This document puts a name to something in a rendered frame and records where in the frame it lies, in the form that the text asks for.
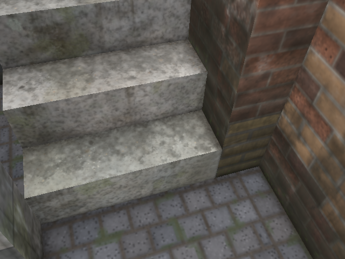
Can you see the stairs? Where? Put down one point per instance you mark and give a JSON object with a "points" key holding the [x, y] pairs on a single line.
{"points": [[105, 98]]}

